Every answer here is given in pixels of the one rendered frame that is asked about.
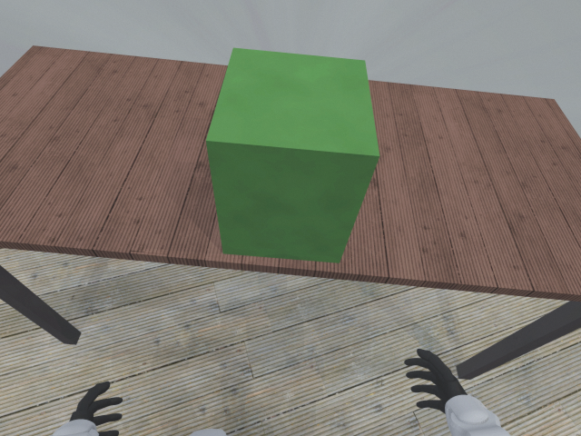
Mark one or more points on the carton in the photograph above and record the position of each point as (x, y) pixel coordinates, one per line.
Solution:
(292, 148)

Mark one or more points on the right robot hand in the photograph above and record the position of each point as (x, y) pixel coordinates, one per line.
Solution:
(447, 385)

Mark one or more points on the left robot hand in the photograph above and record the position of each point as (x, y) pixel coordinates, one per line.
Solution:
(87, 407)

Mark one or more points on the right robot forearm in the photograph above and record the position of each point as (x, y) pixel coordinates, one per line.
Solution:
(467, 416)

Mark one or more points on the table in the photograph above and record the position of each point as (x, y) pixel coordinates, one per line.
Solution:
(105, 155)

